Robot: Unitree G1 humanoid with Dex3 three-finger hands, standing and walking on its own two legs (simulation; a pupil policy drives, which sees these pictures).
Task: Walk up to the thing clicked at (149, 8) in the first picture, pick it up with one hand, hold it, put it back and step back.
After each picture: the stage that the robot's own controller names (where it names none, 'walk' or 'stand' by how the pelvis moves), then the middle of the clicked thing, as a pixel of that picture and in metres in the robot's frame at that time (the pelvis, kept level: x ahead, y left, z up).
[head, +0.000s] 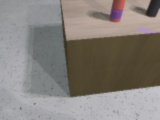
stand; out of the picture +0.96 -0.41 +0.03
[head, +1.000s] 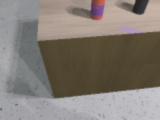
rise first; out of the picture +0.87 -0.28 +0.06
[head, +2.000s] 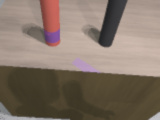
rise first; (111, 21) +0.62 -0.04 +0.06
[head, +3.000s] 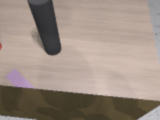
stand; (47, 27) +0.48 +0.19 +0.06
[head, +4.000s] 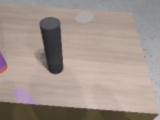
stand; (53, 49) +0.48 +0.15 +0.03
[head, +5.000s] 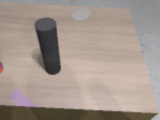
stand; (50, 50) +0.47 +0.16 +0.02
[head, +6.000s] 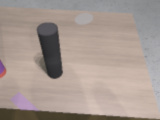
stand; (51, 54) +0.46 +0.15 +0.02
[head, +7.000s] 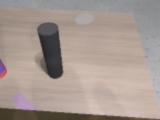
stand; (52, 54) +0.46 +0.15 +0.02
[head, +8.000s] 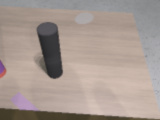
rise first; (51, 54) +0.46 +0.15 +0.02
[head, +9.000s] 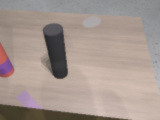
rise first; (57, 54) +0.46 +0.16 +0.03
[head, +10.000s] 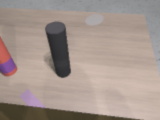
go down; (60, 53) +0.47 +0.15 +0.03
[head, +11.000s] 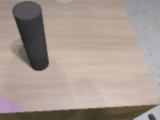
go down; (34, 42) +0.45 +0.14 +0.07
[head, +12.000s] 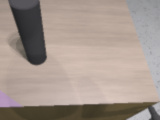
close in; (32, 34) +0.46 +0.15 +0.09
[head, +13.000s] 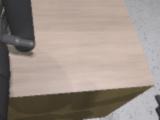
close; (19, 15) +0.49 +0.15 +0.12
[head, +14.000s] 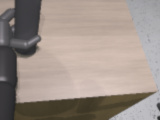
lift; (27, 14) +0.50 +0.14 +0.11
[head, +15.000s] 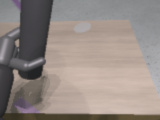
lift; (34, 34) +0.34 +0.14 +0.26
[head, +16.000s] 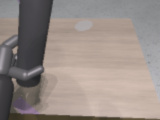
hold; (32, 43) +0.33 +0.15 +0.23
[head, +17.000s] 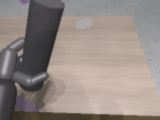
hold; (38, 49) +0.32 +0.13 +0.22
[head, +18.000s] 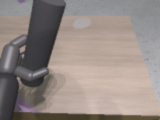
crouch; (39, 45) +0.34 +0.13 +0.21
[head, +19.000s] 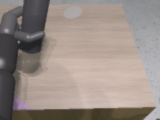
crouch; (35, 11) +0.47 +0.14 +0.21
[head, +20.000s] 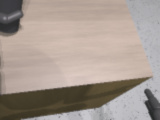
lower; out of the picture +0.56 +0.14 +0.13
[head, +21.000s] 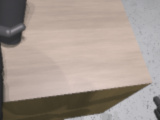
lower; (12, 2) +0.53 +0.15 +0.12
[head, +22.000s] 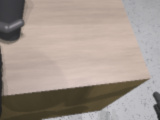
lower; out of the picture +0.54 +0.14 +0.12
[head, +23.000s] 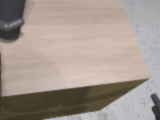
lower; out of the picture +0.55 +0.14 +0.12
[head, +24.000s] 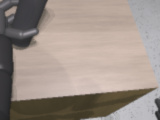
draw back; (30, 8) +0.52 +0.12 +0.11
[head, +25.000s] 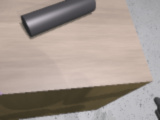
rise; (60, 13) +0.55 +0.02 +0.03
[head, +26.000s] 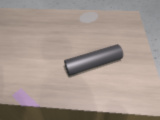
sink last; (93, 59) +0.50 +0.00 -0.02
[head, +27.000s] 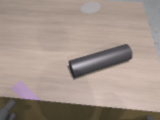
stand; (100, 60) +0.47 -0.03 -0.01
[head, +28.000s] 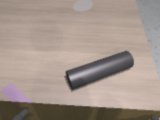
stand; (100, 69) +0.41 -0.04 +0.00
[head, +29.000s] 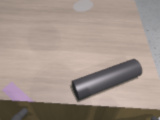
stand; (107, 78) +0.37 -0.06 +0.00
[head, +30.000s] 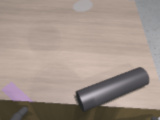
stand; (113, 87) +0.34 -0.08 +0.00
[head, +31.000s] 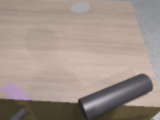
stand; (116, 95) +0.31 -0.09 +0.00
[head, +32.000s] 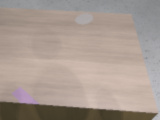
stand; out of the picture +0.22 -0.12 -0.33
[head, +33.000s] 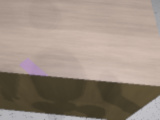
walk; out of the picture +0.26 -0.72 -0.71
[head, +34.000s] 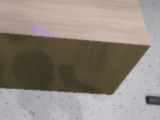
walk; out of the picture +0.56 -0.72 -0.73
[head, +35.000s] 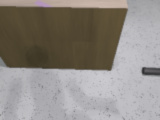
stand; (156, 71) +0.91 -0.60 -0.72
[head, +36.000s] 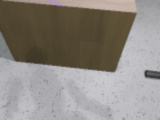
stand; (159, 75) +0.92 -0.70 -0.74
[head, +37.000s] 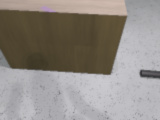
stand; (153, 74) +0.94 -0.66 -0.75
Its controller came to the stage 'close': yes
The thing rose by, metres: 0.20
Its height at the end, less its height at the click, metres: -0.77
